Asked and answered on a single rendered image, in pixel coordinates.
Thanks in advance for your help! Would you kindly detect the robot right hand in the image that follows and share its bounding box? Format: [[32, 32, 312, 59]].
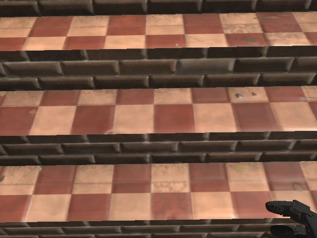
[[262, 199, 317, 238]]

